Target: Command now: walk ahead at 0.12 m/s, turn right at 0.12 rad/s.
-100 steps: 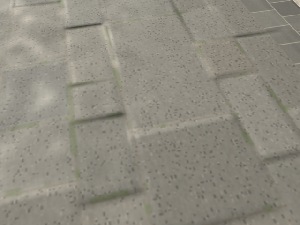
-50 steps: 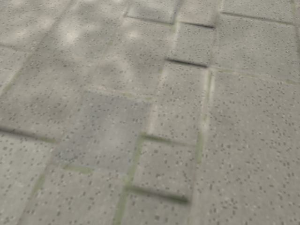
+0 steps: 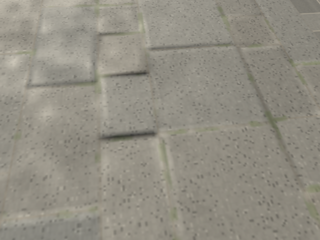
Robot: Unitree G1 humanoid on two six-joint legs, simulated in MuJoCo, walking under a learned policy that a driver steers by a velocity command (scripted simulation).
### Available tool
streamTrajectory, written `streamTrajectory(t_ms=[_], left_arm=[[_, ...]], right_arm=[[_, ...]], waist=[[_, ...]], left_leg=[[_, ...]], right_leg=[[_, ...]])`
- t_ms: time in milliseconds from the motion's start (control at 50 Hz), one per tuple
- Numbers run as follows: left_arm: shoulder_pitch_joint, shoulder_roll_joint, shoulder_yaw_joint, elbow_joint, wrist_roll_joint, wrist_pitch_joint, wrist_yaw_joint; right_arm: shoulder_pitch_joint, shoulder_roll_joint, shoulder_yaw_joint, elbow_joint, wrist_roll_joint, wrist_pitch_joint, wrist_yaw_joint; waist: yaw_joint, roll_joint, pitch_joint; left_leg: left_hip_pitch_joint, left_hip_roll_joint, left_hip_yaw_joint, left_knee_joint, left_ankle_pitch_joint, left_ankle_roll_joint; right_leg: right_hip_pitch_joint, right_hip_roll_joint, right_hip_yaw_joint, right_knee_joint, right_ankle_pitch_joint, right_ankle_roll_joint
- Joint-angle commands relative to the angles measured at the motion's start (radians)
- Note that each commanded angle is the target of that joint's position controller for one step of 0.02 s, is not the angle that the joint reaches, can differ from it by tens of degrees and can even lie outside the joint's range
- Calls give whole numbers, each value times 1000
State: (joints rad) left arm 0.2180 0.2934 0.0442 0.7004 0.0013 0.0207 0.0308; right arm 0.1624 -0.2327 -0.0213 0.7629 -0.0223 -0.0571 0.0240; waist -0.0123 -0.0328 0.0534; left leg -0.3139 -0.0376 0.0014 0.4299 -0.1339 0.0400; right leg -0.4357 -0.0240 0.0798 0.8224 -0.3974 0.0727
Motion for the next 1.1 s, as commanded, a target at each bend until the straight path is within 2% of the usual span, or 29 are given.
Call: streamTrajectory(t_ms=[20, 60, 80, 100, 120, 140, 160, 180, 260, 400, 680, 880, 1100], left_arm=[[108, 54, 14, -21, 2, 3, 1], [85, 54, 17, -20, 9, 10, -3], [54, 61, 17, -32, 21, 13, -2], [29, 86, 19, -52, 31, 12, 2], [5, 139, 27, -69, 26, 14, 9], [-12, 137, 32, -46, 19, 13, 5], [-27, 90, 23, -54, 20, 7, -3], [-26, 65, 15, -48, 26, 0, -4], [-2, 66, 15, -36, 14, -24, -3], [-5, 60, 16, -22, 9, -21, 1], [9, 48, 19, 85, 7, -25, 7], [23, 42, 15, 184, 6, -27, 15], [48, 24, 4, 282, 3, -29, 18]], right_arm=[[-62, -158, -37, -51, 12, -3, -7], [-81, -149, -29, -41, 19, 7, -5], [-59, -127, -19, -28, 20, 9, -3], [-32, -104, -9, -15, 9, 7, 0], [15, -105, -8, -8, -6, 5, 4], [37, -91, -6, 0, 0, 10, 0], [1, -116, -10, 6, 1, 15, -6], [-12, -117, -12, 6, 4, 19, -11], [7, -114, -13, 31, 6, 23, -20], [-4, -118, -16, 79, 16, 35, -26], [-25, -123, -22, 195, 19, 58, -47], [-14, -112, -19, 263, 19, 59, -54], [29, -94, -13, 303, 20, 58, -60]], waist=[[39, 161, -208], [54, 146, -172], [50, 131, -142], [38, 94, -123], [-7, 2, -102], [-26, -97, -91], [2, -68, -48], [5, -57, -41], [8, -20, -77], [7, 19, -91], [1, 28, -58], [1, 32, -30], [2, 35, -11]], left_leg=[[71, 240, -155, -94, 451, 184], [13, 213, -150, -96, 171, 148], [-19, 184, -150, -101, 2, 103], [-60, 155, -145, -88, -143, 50], [-89, 93, -102, -56, -259, 8], [-10, 47, -36, -43, -234, -19], [17, 46, -32, -19, -191, -32], [26, 51, -32, -9, -154, -28], [52, 65, -41, 17, -13, -17], [99, 70, -43, 41, 78, -23], [124, 73, -48, 14, 46, -24], [107, 67, -46, -18, -20, -23], [94, 60, -42, -38, -63, -21]], right_leg=[[218, -4, -29, -164, 150, -3], [306, 8, -45, -306, 256, -31], [338, -3, -26, -373, 297, -49], [373, -64, 44, -400, 360, -75], [369, -121, 88, -384, 393, -111], [244, -96, 77, -393, 166, -136], [186, -62, 63, -410, 91, -124], [172, -54, 55, -409, 114, -106], [230, -38, 32, -348, 327, -85], [246, -27, 23, -329, 420, -89], [247, -8, -5, -364, 371, -77], [241, 2, -21, -394, 296, -70], [224, 9, -33, -414, 244, -68]])
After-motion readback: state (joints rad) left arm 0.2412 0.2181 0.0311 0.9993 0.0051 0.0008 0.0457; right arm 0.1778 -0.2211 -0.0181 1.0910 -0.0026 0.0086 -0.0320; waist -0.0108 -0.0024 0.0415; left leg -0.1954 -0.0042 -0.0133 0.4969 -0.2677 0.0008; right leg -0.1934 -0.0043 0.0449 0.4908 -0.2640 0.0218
